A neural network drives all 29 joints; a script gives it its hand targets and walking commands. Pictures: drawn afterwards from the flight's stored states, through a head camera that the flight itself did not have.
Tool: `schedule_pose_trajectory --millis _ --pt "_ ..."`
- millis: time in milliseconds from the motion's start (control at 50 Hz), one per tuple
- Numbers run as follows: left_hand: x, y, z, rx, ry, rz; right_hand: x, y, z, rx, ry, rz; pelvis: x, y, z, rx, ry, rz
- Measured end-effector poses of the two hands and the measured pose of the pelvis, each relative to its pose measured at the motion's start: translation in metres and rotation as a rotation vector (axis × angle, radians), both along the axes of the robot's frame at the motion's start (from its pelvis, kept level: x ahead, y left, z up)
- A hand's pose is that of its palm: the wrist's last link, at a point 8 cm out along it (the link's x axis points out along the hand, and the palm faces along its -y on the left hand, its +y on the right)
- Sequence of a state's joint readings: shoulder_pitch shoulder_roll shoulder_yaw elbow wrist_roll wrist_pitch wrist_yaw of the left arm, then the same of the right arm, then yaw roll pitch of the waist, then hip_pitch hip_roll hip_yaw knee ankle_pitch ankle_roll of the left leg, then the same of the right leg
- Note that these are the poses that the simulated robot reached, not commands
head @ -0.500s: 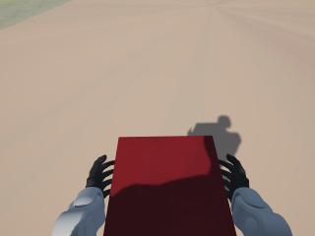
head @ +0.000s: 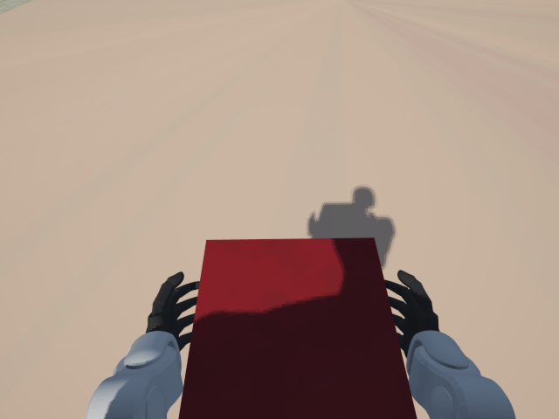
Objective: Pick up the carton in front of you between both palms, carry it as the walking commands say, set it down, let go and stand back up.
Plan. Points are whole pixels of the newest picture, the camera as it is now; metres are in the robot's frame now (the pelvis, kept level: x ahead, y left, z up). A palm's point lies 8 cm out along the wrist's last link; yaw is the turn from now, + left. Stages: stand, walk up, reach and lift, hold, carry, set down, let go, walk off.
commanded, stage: carry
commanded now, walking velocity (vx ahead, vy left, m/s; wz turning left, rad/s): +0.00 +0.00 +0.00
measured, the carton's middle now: (290, 354) +0.24 -0.01 +0.02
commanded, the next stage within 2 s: none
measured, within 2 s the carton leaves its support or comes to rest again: neither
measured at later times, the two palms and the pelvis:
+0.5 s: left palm (181, 278) +0.32 +0.14 +0.07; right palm (396, 270) +0.33 -0.16 +0.08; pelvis +0.08 -0.01 +0.00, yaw +1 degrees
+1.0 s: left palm (182, 302) +0.31 +0.15 +0.02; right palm (382, 291) +0.32 -0.15 +0.03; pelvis +0.03 +0.00 +0.00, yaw +1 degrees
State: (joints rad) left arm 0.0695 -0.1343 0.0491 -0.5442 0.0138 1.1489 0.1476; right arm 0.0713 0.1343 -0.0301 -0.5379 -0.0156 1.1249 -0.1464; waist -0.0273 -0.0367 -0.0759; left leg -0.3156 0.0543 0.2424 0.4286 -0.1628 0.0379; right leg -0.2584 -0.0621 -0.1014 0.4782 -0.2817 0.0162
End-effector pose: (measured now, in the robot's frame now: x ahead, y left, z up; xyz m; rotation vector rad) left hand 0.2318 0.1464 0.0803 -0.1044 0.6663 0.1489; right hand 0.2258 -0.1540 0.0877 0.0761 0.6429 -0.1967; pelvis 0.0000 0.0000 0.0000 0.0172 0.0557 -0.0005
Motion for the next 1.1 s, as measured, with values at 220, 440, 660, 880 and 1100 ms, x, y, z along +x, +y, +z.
schedule_pose_trajectory --millis 220,440,660,880,1100 --pt "0.056 -0.001 0.009 0.013 -0.036 0.031 0.070 -0.001 0.010 0.004 -0.037 0.038 0.063 -0.009 -0.002 -0.018 0.024 0.013" --pt "0.080 0.000 -0.004 0.039 0.035 0.019 0.094 0.000 -0.006 -0.009 0.035 0.062 0.083 -0.010 0.005 -0.016 0.012 0.022" --pt "0.092 -0.002 -0.023 0.078 0.031 -0.017 0.107 -0.002 -0.024 -0.043 0.031 0.084 0.076 -0.011 -0.001 -0.017 0.002 0.016" --pt "0.083 0.002 -0.056 0.110 0.049 -0.048 0.099 0.002 -0.055 -0.075 0.048 0.111 0.049 -0.007 -0.004 -0.018 -0.023 0.013" --pt "0.079 0.008 -0.054 0.099 -0.007 -0.040 0.092 0.008 -0.052 -0.088 -0.007 0.113 0.026 -0.002 -0.003 -0.019 -0.016 0.012"
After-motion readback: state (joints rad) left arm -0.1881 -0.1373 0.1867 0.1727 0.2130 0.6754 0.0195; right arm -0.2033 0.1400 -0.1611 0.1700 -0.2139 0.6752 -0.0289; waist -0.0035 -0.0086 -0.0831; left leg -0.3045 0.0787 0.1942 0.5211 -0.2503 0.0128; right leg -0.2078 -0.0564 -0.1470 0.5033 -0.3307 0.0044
